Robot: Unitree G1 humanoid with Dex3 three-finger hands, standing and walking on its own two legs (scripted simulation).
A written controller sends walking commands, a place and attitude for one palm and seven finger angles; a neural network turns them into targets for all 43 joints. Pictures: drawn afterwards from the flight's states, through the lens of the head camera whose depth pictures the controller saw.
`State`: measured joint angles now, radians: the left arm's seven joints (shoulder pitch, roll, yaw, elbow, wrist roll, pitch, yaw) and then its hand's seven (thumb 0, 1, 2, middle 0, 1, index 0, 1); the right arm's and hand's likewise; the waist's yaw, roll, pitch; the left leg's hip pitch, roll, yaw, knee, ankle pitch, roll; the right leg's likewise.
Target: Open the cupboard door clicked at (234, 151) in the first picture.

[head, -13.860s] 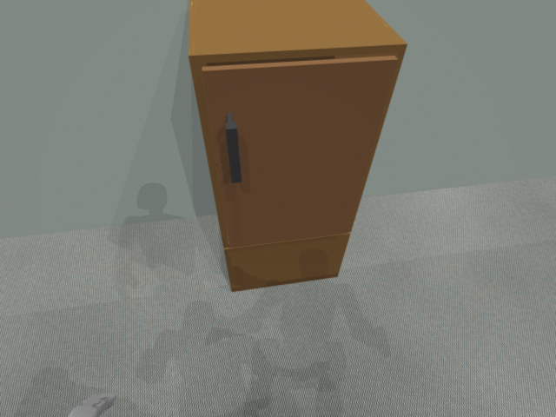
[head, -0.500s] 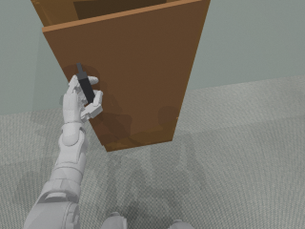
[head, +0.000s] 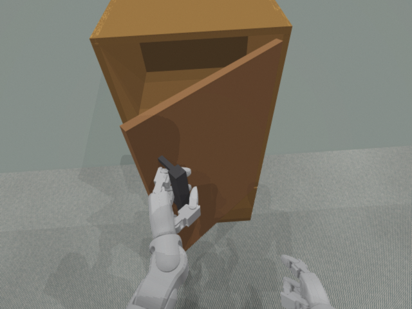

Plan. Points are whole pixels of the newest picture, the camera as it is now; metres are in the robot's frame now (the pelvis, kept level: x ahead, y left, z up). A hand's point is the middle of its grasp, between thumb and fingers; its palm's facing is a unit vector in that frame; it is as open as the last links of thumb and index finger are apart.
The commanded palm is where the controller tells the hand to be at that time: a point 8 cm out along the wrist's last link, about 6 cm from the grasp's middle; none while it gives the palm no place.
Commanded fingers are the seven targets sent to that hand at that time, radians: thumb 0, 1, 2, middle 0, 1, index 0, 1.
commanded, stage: pull the door open along its arc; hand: left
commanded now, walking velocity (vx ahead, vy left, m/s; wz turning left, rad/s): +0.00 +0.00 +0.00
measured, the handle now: (175, 187) +0.35 +0.07 +0.05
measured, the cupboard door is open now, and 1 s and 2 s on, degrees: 40 35 38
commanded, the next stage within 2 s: open thumb and fingers to let go in 0.06 s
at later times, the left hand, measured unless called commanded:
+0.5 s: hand (186, 209) +0.30 +0.05 +0.04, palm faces +0.40 -0.91 -0.07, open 9.0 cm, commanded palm +0.25 +0.08 +0.05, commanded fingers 0.00 -0.36 0.36 -0.31 -1.22 -0.31 -1.22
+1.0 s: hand (182, 205) +0.31 +0.06 +0.05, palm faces +0.33 -0.94 -0.03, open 15.3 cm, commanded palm +0.26 +0.08 +0.05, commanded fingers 0.00 -0.50 0.30 -0.15 -0.30 -0.15 -0.30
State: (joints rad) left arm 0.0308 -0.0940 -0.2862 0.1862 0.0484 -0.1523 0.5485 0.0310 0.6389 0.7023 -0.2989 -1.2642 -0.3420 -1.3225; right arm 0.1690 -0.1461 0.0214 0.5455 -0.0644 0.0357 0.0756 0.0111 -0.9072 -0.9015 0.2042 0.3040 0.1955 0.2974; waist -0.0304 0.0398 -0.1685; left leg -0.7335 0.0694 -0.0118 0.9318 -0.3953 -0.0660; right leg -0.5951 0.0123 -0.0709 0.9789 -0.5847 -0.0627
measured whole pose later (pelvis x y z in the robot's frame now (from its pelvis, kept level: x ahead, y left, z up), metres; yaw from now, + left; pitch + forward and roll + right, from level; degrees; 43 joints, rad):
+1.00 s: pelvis -0.02 +0.01 -0.02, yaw -1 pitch +13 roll +0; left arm -0.09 -0.12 -0.22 0.28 0.08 -0.20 0.66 -0.01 -0.49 0.30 -0.23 -0.63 -0.24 -0.64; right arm 0.17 -0.18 -0.01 0.62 -0.08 -0.02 0.01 0.01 -0.91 -0.90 0.20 0.30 0.20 0.30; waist -0.02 0.04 -0.17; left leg -0.85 0.02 -0.10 1.02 -0.40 -0.07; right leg -0.71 0.02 -0.06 1.07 -0.59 -0.05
